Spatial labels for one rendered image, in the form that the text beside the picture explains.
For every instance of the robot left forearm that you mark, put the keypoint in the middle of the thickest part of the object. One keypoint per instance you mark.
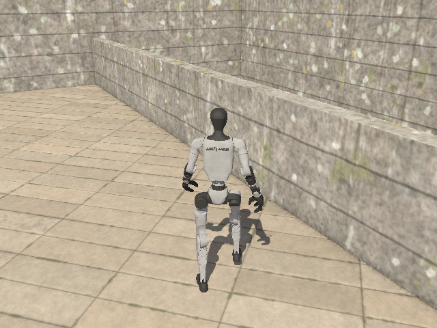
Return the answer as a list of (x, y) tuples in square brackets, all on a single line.
[(187, 176)]

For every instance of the robot right forearm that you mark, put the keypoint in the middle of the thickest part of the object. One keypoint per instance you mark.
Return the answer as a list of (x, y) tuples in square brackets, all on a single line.
[(253, 184)]

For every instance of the right robot hand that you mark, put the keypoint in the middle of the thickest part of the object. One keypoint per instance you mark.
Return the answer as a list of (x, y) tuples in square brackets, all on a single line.
[(259, 203)]

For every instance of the left robot thigh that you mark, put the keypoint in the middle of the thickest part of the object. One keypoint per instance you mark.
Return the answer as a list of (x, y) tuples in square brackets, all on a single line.
[(201, 208)]

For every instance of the left robot upper arm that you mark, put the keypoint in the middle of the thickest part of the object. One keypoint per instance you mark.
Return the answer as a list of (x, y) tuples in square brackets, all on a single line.
[(193, 154)]

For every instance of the right robot upper arm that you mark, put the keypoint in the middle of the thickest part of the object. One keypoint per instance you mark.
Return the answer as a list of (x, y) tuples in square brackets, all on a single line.
[(240, 145)]

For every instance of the humanoid robot torso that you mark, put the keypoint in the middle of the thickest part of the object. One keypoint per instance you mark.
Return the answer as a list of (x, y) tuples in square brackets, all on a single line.
[(218, 158)]

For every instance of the left robot hand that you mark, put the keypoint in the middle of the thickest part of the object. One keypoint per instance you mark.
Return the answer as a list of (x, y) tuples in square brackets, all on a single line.
[(185, 186)]

